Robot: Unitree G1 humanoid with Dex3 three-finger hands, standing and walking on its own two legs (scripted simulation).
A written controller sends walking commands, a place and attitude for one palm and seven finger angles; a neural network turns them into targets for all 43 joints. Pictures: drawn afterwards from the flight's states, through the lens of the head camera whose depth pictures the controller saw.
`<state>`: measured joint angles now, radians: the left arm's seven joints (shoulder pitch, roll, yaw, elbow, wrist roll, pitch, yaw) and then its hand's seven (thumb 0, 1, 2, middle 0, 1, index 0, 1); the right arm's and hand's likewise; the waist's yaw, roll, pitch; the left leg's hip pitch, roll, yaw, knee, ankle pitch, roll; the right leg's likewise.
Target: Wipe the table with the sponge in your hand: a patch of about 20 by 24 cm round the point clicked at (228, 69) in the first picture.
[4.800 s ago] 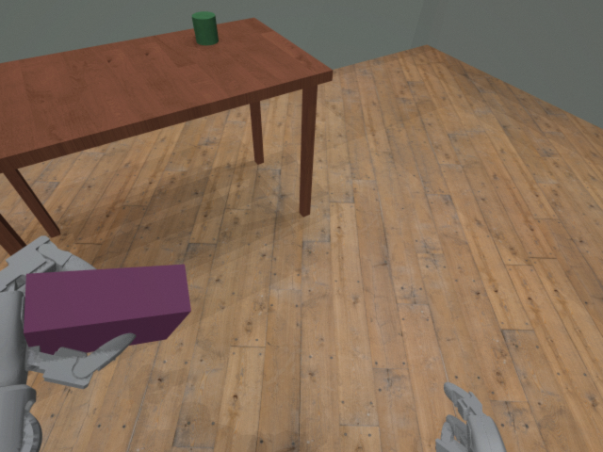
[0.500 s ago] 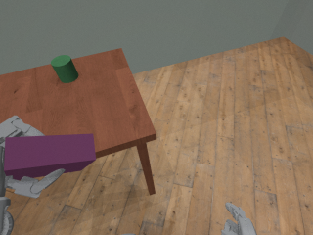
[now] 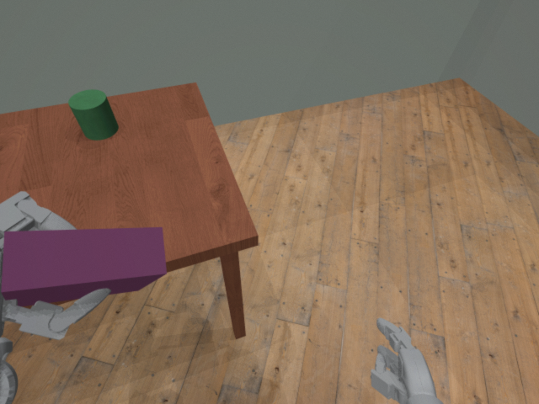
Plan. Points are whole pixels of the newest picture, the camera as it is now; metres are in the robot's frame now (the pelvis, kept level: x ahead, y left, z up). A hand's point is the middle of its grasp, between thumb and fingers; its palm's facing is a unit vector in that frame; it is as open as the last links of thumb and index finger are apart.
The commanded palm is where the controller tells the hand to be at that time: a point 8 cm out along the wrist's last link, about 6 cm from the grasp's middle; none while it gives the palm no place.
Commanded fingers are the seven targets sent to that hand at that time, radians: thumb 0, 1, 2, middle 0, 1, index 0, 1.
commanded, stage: come to a stop and stand still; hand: left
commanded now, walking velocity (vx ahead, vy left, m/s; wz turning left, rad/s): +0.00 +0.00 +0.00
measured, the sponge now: (109, 265) +0.23 +0.20 +0.15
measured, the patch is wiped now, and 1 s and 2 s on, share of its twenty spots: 0.00 0.00 0.00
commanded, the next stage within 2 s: look again from close up in 0.66 s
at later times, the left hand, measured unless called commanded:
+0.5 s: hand (62, 330) +0.16 +0.21 +0.16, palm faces +0.39 -0.83 -0.40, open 9.3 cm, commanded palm +0.11 +0.25 +0.18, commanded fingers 0.00 0.10 1.30 -1.20 -1.60 -1.20 -1.60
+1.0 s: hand (38, 294) +0.19 +0.25 +0.16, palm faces +0.33 -0.86 -0.38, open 9.3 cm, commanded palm +0.13 +0.28 +0.18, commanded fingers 0.00 0.10 1.30 -1.20 -1.60 -1.20 -1.60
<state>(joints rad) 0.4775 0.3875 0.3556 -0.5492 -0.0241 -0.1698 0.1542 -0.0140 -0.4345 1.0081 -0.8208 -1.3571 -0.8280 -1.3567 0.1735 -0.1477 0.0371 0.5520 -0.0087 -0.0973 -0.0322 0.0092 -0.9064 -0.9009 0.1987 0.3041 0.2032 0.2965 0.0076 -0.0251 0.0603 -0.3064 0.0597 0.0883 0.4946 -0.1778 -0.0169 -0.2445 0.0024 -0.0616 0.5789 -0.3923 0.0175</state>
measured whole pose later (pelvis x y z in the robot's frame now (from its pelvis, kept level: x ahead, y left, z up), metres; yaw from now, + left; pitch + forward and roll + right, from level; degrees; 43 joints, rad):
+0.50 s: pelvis -0.05 -0.03 +0.00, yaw +0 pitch -1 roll +0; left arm 0.48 0.35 0.31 -0.44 -0.02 -0.18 0.15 -0.01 -0.44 1.01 -0.82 -1.36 -0.83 -1.36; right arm 0.23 -0.23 0.01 0.60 0.00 -0.09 -0.08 0.01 -0.91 -0.90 0.20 0.30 0.20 0.30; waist 0.00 0.01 0.01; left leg -0.26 0.03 0.03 0.49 -0.22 -0.01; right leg -0.26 0.06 -0.10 0.45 -0.18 -0.08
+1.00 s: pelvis -0.04 +0.01 +0.01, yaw -2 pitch +0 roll -1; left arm 0.39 0.36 0.34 -0.38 -0.04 -0.25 0.08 -0.01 -0.43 1.01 -0.82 -1.36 -0.83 -1.36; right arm 0.25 -0.22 0.02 0.61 0.01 -0.15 -0.01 0.01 -0.91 -0.90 0.20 0.30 0.20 0.30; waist 0.02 -0.01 0.03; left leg -0.24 -0.02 0.03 0.46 -0.22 0.04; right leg -0.25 0.04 -0.04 0.40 -0.16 -0.03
